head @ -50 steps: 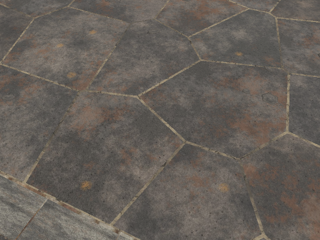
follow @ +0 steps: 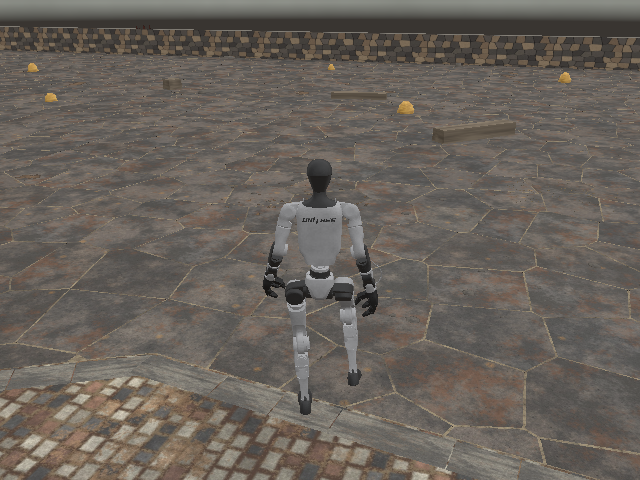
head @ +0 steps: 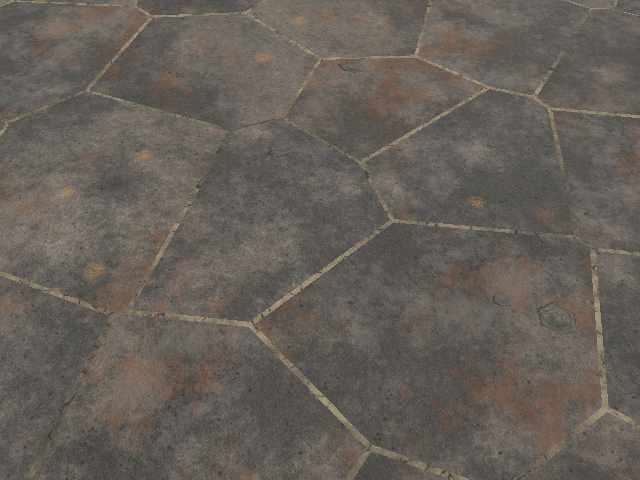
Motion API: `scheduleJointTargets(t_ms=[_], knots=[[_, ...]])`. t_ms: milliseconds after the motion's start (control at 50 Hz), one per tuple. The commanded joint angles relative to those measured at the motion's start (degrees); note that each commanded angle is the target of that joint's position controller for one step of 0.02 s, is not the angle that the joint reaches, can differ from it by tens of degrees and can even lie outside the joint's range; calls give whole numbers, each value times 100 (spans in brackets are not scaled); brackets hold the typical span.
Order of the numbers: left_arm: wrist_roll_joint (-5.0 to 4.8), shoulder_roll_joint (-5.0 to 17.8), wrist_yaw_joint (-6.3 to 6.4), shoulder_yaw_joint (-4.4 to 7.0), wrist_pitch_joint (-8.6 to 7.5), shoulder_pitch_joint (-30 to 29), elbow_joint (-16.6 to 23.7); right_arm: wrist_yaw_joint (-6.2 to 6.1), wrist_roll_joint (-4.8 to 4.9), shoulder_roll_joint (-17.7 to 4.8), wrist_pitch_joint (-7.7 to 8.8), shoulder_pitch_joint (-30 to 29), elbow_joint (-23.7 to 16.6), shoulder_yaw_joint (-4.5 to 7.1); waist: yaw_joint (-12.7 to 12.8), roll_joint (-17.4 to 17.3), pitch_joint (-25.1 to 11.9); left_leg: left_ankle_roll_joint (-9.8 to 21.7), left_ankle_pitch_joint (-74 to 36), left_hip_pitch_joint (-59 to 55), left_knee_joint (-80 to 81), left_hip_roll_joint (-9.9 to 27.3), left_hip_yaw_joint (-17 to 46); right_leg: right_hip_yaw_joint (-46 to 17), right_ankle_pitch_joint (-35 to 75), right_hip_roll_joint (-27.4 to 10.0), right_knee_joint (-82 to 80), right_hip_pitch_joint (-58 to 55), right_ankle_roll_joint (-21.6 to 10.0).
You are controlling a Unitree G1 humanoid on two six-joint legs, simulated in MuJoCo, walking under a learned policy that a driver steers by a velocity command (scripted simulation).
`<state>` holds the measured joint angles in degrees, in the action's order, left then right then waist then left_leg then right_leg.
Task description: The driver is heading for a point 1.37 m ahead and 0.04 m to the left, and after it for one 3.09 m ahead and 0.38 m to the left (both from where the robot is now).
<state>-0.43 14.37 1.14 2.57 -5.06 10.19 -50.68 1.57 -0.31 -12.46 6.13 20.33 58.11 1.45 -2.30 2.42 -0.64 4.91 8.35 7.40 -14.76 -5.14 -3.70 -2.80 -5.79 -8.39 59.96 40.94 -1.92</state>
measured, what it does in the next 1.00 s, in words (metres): walks ahead: right foot, then left foot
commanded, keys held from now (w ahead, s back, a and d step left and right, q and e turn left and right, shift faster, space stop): w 1.00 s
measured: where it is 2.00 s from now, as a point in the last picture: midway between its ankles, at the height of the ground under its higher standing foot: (322, 273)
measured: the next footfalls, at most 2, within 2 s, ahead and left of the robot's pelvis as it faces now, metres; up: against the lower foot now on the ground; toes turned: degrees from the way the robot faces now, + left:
right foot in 0.28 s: +0.34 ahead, -0.16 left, +0.00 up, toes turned -2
left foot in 0.84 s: +0.64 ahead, +0.08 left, +0.00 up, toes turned +3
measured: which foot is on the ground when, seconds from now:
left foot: down 0.00-0.28, up 0.30-0.82, down 0.84-1.00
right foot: up 0.00-0.26, down 0.28-0.84, up 0.86-1.00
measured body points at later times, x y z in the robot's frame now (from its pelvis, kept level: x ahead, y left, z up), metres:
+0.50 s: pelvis +0.28 -0.08 +0.00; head +0.30 -0.09 +0.45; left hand +0.32 +0.18 -0.13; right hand +0.39 -0.34 -0.13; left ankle +0.31 +0.09 -0.66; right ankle +0.29 -0.16 -0.75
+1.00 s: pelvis +0.56 +0.00 -0.01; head +0.58 +0.01 +0.44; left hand +0.62 +0.27 -0.15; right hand +0.64 -0.27 -0.13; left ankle +0.60 +0.08 -0.75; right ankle +0.51 -0.16 -0.65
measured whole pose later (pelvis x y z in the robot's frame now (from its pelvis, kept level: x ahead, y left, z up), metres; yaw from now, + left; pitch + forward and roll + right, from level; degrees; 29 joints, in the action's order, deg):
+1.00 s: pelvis +0.56 +0.00 -0.01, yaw +1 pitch +1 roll +0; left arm -1.2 15.0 0.5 3.3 -5.4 15.0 -54.2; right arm 2.1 -0.2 -13.7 5.7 12.5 53.2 3.1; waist -0.7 2.1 1.1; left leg 3.8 8.2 17.2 -23.8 -2.3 -3.6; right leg -1.6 -17.7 -4.6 66.7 28.2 -3.1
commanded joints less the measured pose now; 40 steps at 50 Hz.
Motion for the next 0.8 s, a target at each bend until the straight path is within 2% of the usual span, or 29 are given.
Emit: scheduleJointTargets(t_ms=[20,60,120,180,220,240,260,280,300,320,340,360,380,400,420,460,500,540,620,680,720,760,780,800], knots=[[23,198,-18,45,-43,-92,289,-124,33,-823,61,-160,-342,132,173,-438,396,855,-726,440,941,1572,1040,11,928,-70,-1075,25,89],[-6,144,-62,18,-73,-554,407,-158,79,-909,33,67,-293,147,8,-452,419,751,-713,214,928,1534,910,149,1251,93,-1836,-139,113],[-60,146,-158,-15,-91,-1080,570,-172,130,-973,-25,398,-171,169,-191,-483,537,716,-589,-285,786,1668,888,232,1180,227,-2457,-166,127],[-83,216,-279,-22,-146,-1377,755,-195,139,-996,-118,561,-80,201,-208,-517,615,652,-706,-881,449,1930,969,214,661,303,-2854,-118,-27],[-84,357,-329,26,-192,-1145,759,-206,142,-1078,-177,464,-91,238,-6,-628,464,551,-1337,-1065,75,2017,988,316,205,448,-3060,-625,-188],[-79,501,-328,102,-211,-720,662,-205,130,-1113,-205,325,-129,244,265,-696,204,461,-2300,-1033,-429,1913,869,475,81,636,-3158,-1305,-301],[-77,761,-300,253,-219,237,362,-199,88,-998,-235,239,-171,199,706,-634,-358,318,-3071,-783,-1525,1585,615,589,122,810,-3210,-2542,-470],[-14,1260,-247,397,-215,1418,117,-194,-6,-785,-220,231,-338,91,1102,-90,-1287,95,-2024,388,-3377,1213,293,-505,246,-159,-3088,-4409,-878],[38,1716,-274,495,-175,1877,-37,-116,24,50,-71,967,-362,-145,747,1545,-2063,-291,1589,2792,-5432,118,268,-3289,-720,-1457,-3748,-6461,-1825],[21,1096,-275,333,-182,1812,-7,-95,173,-551,86,728,-281,-18,898,1071,-2074,-186,2286,3466,-6231,316,1130,-3932,-1121,-1438,-4234,-6437,-1736],[3,834,-255,242,-192,1240,102,-84,295,-953,173,117,-486,91,801,750,-1192,-79,1824,3817,-6326,634,1050,-2987,-713,-1248,-4271,-5671,-1420],[14,677,-254,177,-183,698,226,-124,273,-959,186,-237,-574,101,614,211,-787,-83,1276,3579,-6090,952,882,-2210,-47,-1028,-4390,-4807,-1268],[41,508,-283,127,-181,398,265,-160,179,-892,148,-413,-603,138,451,-27,-439,-115,952,3337,-5712,1125,813,-1685,417,-787,-4583,-4090,-1178],[84,364,-304,79,-192,306,236,-168,141,-790,65,-306,-597,159,254,92,-348,-124,732,2979,-5440,1278,840,-1311,584,-598,-4764,-3681,-1095],[88,324,-324,74,-198,347,172,-169,137,-641,-16,-188,-567,151,169,147,-279,-148,629,2777,-5266,1301,805,-1125,668,-500,-4923,-3454,-1100],[67,461,-304,109,-224,531,34,-184,123,-505,-123,-179,-581,152,77,100,-101,-224,472,2816,-4953,1334,723,-796,1030,-441,-5118,-3224,-1180],[70,622,-239,155,-211,701,-54,-198,79,-529,-161,-593,-736,172,128,17,79,-324,25,3209,-4423,1373,700,-621,1180,-455,-5254,-3260,-1208],[54,642,-174,157,-162,865,-125,-188,58,-502,-156,-1051,-884,178,232,24,186,-384,-534,3440,-3743,1364,668,-449,1133,-400,-5326,-3367,-1137],[0,725,-107,165,-119,1169,-260,-129,90,-418,-109,-1846,-1084,146,470,82,358,-386,-1405,3194,-2452,1158,465,-104,842,-245,-5408,-3475,-958],[-37,753,-95,181,-71,1456,-428,-62,132,-428,-86,-2321,-1234,126,625,106,523,-345,-1364,3223,-1960,1058,410,-88,692,-394,-5302,-3900,-940],[-51,774,-71,205,-19,1537,-516,8,151,-461,-51,-2538,-1354,123,635,123,608,-243,-1116,3307,-1733,1042,448,-126,763,-571,-5125,-4272,-903],[-67,838,-45,244,31,1479,-546,71,154,-546,-8,-2517,-1408,146,529,166,556,-105,-710,3106,-1559,972,406,-149,1105,-703,-4860,-4536,-826],[-67,882,-38,261,56,1395,-537,85,155,-628,10,-2333,-1376,182,404,224,434,-31,-514,2740,-1493,877,323,-128,1572,-710,-4646,-4581,-768],[-63,927,-35,271,83,1262,-509,80,147,-757,23,-1934,-1276,255,160,293,182,62,-397,2078,-1433,689,155,-29,2484,-624,-4190,-4543,-688]])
